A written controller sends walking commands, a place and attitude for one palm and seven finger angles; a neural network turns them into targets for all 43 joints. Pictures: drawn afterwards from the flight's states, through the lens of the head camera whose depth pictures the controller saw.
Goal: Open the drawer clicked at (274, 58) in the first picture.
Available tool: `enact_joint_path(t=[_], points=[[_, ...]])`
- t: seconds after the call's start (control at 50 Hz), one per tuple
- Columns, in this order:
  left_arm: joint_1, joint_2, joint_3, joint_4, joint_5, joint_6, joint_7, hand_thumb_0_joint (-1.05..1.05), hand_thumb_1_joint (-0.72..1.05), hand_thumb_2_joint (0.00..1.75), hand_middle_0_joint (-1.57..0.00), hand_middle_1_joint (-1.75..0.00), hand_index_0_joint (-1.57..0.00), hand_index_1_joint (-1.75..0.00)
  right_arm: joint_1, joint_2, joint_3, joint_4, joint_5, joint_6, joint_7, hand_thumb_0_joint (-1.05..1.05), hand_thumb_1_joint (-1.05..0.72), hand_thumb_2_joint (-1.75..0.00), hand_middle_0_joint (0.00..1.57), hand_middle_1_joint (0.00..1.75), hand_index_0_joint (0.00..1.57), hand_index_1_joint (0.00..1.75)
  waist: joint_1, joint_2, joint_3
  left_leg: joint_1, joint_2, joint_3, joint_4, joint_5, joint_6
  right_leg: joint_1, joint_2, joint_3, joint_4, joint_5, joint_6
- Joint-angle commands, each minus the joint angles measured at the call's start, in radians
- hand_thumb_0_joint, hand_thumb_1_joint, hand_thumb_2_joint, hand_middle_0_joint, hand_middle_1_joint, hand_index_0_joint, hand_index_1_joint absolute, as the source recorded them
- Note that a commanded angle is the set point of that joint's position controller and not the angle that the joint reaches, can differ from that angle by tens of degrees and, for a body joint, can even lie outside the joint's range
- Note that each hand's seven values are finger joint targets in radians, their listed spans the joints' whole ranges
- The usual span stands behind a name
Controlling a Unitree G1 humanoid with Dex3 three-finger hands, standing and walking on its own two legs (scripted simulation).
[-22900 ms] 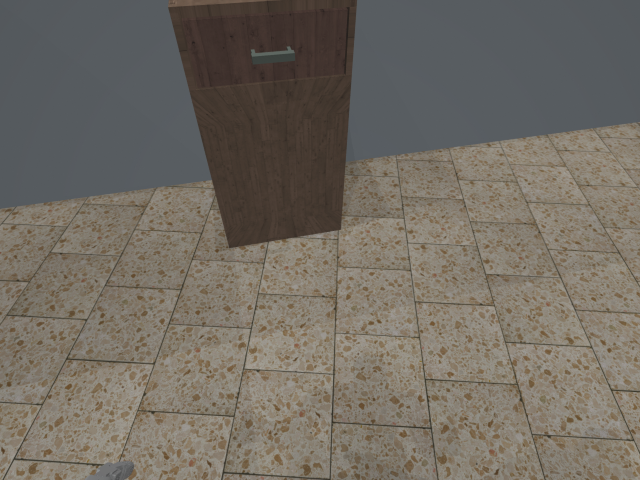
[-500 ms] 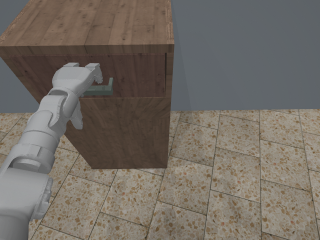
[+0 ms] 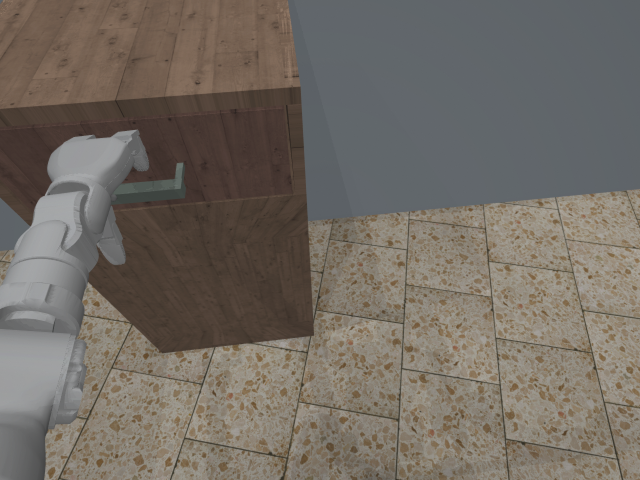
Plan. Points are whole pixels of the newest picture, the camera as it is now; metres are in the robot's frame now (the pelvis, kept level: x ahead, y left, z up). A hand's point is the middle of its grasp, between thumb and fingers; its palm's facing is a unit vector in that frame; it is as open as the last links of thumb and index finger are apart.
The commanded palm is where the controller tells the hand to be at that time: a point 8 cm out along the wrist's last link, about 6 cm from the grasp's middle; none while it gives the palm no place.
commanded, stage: re-aim the fingers above the handle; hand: left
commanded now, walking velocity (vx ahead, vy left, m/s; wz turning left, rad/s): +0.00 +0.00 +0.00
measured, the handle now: (145, 181) +0.54 +0.25 +0.04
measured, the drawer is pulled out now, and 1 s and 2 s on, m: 0.00 0.00 0.00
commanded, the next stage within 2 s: lower the fingers behind the handle in 0.06 s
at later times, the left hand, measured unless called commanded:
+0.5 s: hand (115, 199) +0.48 +0.26 +0.07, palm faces -0.15 -0.03 -0.99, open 13.8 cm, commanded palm +0.47 +0.26 +0.12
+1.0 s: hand (116, 208) +0.48 +0.27 +0.05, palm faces -0.09 -0.02 -1.00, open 13.8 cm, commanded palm +0.47 +0.26 +0.09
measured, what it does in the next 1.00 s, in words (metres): stands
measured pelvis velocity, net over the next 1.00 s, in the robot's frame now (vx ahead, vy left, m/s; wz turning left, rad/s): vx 0.00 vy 0.01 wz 0.02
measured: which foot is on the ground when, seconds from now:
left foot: down 0.00-1.00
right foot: down 0.00-1.00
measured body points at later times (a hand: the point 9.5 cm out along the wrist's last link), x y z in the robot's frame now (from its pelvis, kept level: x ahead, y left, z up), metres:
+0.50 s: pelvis +0.01 +0.01 +0.00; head +0.08 +0.01 +0.44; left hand +0.48 +0.26 +0.12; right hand +0.04 -0.26 -0.14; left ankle -0.01 +0.08 -0.73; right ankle -0.01 -0.10 -0.73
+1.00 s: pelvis +0.00 +0.01 -0.01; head +0.09 +0.01 +0.43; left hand +0.48 +0.27 +0.10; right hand +0.01 -0.27 -0.14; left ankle -0.01 +0.08 -0.73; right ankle -0.01 -0.10 -0.73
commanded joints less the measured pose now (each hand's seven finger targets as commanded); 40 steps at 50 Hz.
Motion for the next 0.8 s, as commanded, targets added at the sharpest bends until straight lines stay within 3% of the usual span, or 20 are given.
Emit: enact_joint_path(t=[0.0, 0.02, 0.1, 0.16, 0.2, 0.28, 0.34, 0.38, 0.4, 0.44, 0.46, 0.48, 0.52, 0.56, 0.58, 0.6, 0.62, 0.66, 0.72, 0.78], points=[[-0.494, 0.292, 0.089, -0.344, -0.02, -0.118, 0.077, 0.0, -0.5, 0.3, -0.3, -1.2, -0.3, -1.2, 0.064, -0.153, -0.083, -0.071, -0.015, -0.035, -0.015, 0.0, -0.9, -0.9, 0.2, 0.3, 0.2, 0.3, 0.004, 0.031, -0.376, 0.235, -0.003, -0.076, -0.008, 0.337, -0.002, 0.126, -0.005, 0.04, -0.041, 0.276, 0.0], [-0.505, 0.287, 0.091, -0.352, -0.023, -0.127, 0.096, 0.0, -0.5, 0.3, -0.3, -1.2, -0.3, -1.2, 0.071, -0.153, -0.087, -0.062, -0.017, -0.04, -0.013, 0.0, -0.9, -0.9, 0.2, 0.3, 0.2, 0.3, 0.001, 0.054, -0.38, 0.248, -0.004, -0.081, -0.002, 0.338, -0.004, 0.102, -0.003, 0.039, -0.036, 0.261, -0.002], [-0.587, 0.329, 0.113, -0.307, -0.013, -0.102, 0.178, 0.0, -0.5, 0.3, -0.3, -1.2, -0.3, -1.2, 0.089, -0.163, -0.087, -0.023, -0.015, -0.052, -0.009, 0.0, -0.9, -0.9, 0.2, 0.3, 0.2, 0.3, -0.025, 0.04, -0.376, 0.222, -0.005, -0.097, 0.008, 0.298, -0.009, 0.044, 0.001, 0.028, -0.026, 0.206, 0.0], [-0.602, 0.274, 0.064, -0.239, -0.003, -0.042, 0.208, 0.0, -0.5, 0.3, -0.3, -1.2, -0.3, -1.2, 0.103, -0.166, -0.088, -0.001, -0.016, -0.061, 0.001, 0.0, -0.9, -0.9, 0.2, 0.3, 0.2, 0.3, -0.038, 0.069, -0.402, 0.256, -0.003, -0.104, 0.018, 0.32, -0.017, 0.002, 0.004, 0.012, -0.013, 0.202, -0.004], [-0.573, 0.212, 0.02, -0.17, -0.009, 0.002, 0.196, 0.0, -0.5, 0.3, -0.3, -1.2, -0.3, -1.2, 0.114, -0.166, -0.089, 0.007, -0.017, -0.061, 0.01, 0.0, -0.9, -0.9, 0.2, 0.3, 0.2, 0.3, -0.043, 0.061, -0.409, 0.272, 0.002, -0.1, 0.025, 0.362, -0.021, -0.006, 0.005, 0.004, -0.013, 0.226, -0.001], [-0.497, 0.168, -0.012, -0.09, -0.02, 0.059, 0.125, 0.0, -0.5, 0.3, -0.3, -1.2, -0.3, -1.2, 0.118, -0.176, -0.086, -0.002, -0.021, -0.043, 0.019, 0.0, -0.9, -0.9, 0.2, 0.3, 0.2, 0.3, -0.028, 0.001, -0.435, 0.268, 0.003, -0.089, 0.036, 0.461, -0.018, 0.06, 0.007, 0.005, -0.017, 0.328, 0.001], [-0.475, 0.171, -0.015, -0.111, -0.011, 0.044, 0.083, 0.0, -0.5, 0.3, -0.3, -1.2, -0.3, -1.2, 0.11, -0.176, -0.084, -0.011, -0.021, -0.026, 0.017, 0.0, -0.9, -0.9, 0.2, 0.3, 0.2, 0.3, -0.026, -0.024, -0.408, 0.252, 0.005, -0.09, 0.036, 0.479, -0.014, 0.073, 0.006, 0.007, -0.016, 0.357, 0.005], [-0.413, 0.128, -0.035, -0.097, -0.018, 0.031, 0.057, 0.0, -0.5, 0.3, -0.3, -1.2, -0.3, -1.2, 0.105, -0.174, -0.083, -0.018, -0.021, -0.018, 0.018, 0.0, -0.9, -0.9, 0.2, 0.3, 0.2, 0.3, -0.022, -0.055, -0.358, 0.237, 0.005, -0.09, 0.032, 0.502, -0.012, 0.074, 0.005, 0.004, -0.023, 0.372, 0.003], [-0.377, 0.153, -0.015, -0.093, -0.015, 0.021, 0.05, 0.0, -0.5, 0.3, -0.3, -1.2, -0.3, -1.2, 0.099, -0.175, -0.081, -0.021, -0.019, -0.013, 0.017, 0.0, -0.9, -0.9, 0.2, 0.3, 0.2, 0.3, -0.013, -0.06, -0.333, 0.223, 0.007, -0.091, 0.03, 0.48, -0.013, 0.063, 0.006, 0.002, -0.019, 0.35, 0.004], [-0.397, 0.108, -0.049, -0.129, -0.022, -0.006, 0.043, 0.0, -0.5, 0.3, -0.3, -1.2, -0.3, -1.2, 0.09, -0.171, -0.081, -0.029, -0.019, -0.01, 0.018, 0.0, -0.9, -0.9, 0.2, 0.3, 0.2, 0.3, -0.025, -0.061, -0.282, 0.213, 0.007, -0.094, 0.021, 0.411, -0.011, 0.02, 0.006, -0.001, -0.027, 0.288, 0.002], [-0.396, 0.143, -0.016, -0.148, -0.021, -0.027, 0.049, 0.0, -0.5, 0.3, -0.3, -1.2, -0.3, -1.2, 0.09, -0.169, -0.082, -0.035, -0.019, -0.011, 0.017, 0.0, -0.9, -0.9, 0.2, 0.3, 0.2, 0.3, -0.017, -0.06, -0.28, 0.206, 0.006, -0.1, 0.02, 0.392, -0.01, 0.016, 0.007, 0.001, -0.023, 0.265, -0.002], [-0.454, 0.167, 0.002, -0.213, -0.023, -0.059, 0.057, 0.0, -0.5, 0.3, -0.3, -1.2, -0.3, -1.2, 0.091, -0.17, -0.083, -0.036, -0.023, -0.012, 0.013, 0.0, -0.9, -0.9, 0.2, 0.3, 0.2, 0.3, -0.019, -0.036, -0.301, 0.223, 0.008, -0.105, 0.023, 0.414, -0.011, 0.014, 0.006, 0.003, -0.015, 0.271, -0.005], [-0.485, 0.254, 0.087, -0.292, -0.009, -0.105, 0.101, 0.0, -0.5, 0.3, -0.3, -1.2, -0.3, -1.2, 0.1, -0.16, -0.089, -0.045, -0.032, -0.017, 0.011, 0.0, -0.9, -0.9, 0.2, 0.3, 0.2, 0.3, 0.006, 0.04, -0.401, 0.268, 0.008, -0.112, 0.045, 0.474, -0.017, 0.017, 0.01, 0.008, 0.019, 0.284, -0.01], [-0.507, 0.25, 0.102, -0.339, -0.001, -0.126, 0.157, 0.0, -0.5, 0.3, -0.3, -1.2, -0.3, -1.2, 0.1, -0.149, -0.092, -0.047, -0.04, -0.024, 0.015, 0.0, -0.9, -0.9, 0.2, 0.3, 0.2, 0.3, 0.01, 0.085, -0.453, 0.305, 0.012, -0.125, 0.067, 0.532, -0.033, -0.018, 0.015, 0.001, 0.043, 0.274, -0.01], [-0.501, 0.272, 0.128, -0.315, 0.004, -0.118, 0.184, 0.0, -0.5, 0.3, -0.3, -1.2, -0.3, -1.2, 0.103, -0.152, -0.094, -0.033, -0.045, -0.026, 0.018, 0.0, -0.9, -0.9, 0.2, 0.3, 0.2, 0.3, 0.01, 0.083, -0.449, 0.299, 0.017, -0.128, 0.076, 0.556, -0.038, -0.033, 0.017, -0.005, 0.051, 0.273, -0.012], [-0.457, 0.249, 0.122, -0.271, 0.01, -0.098, 0.21, 0.0, -0.5, 0.3, -0.3, -1.2, -0.3, -1.2, 0.105, -0.148, -0.093, -0.029, -0.046, -0.027, 0.023, 0.0, -0.9, -0.9, 0.2, 0.3, 0.2, 0.3, 0.014, 0.085, -0.437, 0.292, 0.021, -0.135, 0.08, 0.565, -0.045, -0.059, 0.019, -0.014, 0.061, 0.256, -0.01], [-0.438, 0.196, 0.087, -0.224, 0.012, -0.072, 0.227, 0.0, -0.5, 0.3, -0.3, -1.2, -0.3, -1.2, 0.109, -0.148, -0.094, -0.024, -0.044, -0.028, 0.03, 0.0, -0.9, -0.9, 0.2, 0.3, 0.2, 0.3, 0.0, 0.047, -0.399, 0.272, 0.024, -0.137, 0.081, 0.542, -0.047, -0.087, 0.022, -0.022, 0.06, 0.237, -0.008], [-0.429, 0.211, 0.097, -0.175, 0.018, -0.022, 0.258, 0.0, -0.5, 0.3, -0.3, -1.2, -0.3, -1.2, 0.111, -0.157, -0.094, -0.019, -0.044, -0.03, 0.039, 0.0, -0.9, -0.9, 0.2, 0.3, 0.2, 0.3, 0.007, 0.028, -0.416, 0.231, 0.02, -0.123, 0.078, 0.479, -0.041, -0.067, 0.021, -0.021, 0.062, 0.228, -0.008], [-0.492, 0.168, 0.038, -0.127, 0.026, 0.046, 0.261, 0.0, -0.5, 0.3, -0.3, -1.2, -0.3, -1.2, 0.125, -0.163, -0.094, -0.008, -0.04, -0.031, 0.042, 0.0, -0.9, -0.9, 0.2, 0.3, 0.2, 0.3, -0.024, 0.004, -0.439, 0.212, 0.015, -0.111, 0.079, 0.439, -0.032, -0.044, 0.018, -0.016, 0.053, 0.252, -0.002], [-0.537, 0.171, 0.027, -0.155, 0.02, 0.05, 0.227, 0.0, -0.5, 0.3, -0.3, -1.2, -0.3, -1.2, 0.134, -0.169, -0.098, -0.005, -0.041, -0.031, 0.034, 0.0, -0.9, -0.9, 0.2, 0.3, 0.2, 0.3, -0.04, -0.013, -0.491, 0.244, 0.014, -0.111, 0.084, 0.456, -0.022, -0.006, 0.016, -0.003, 0.038, 0.287, 0.002]])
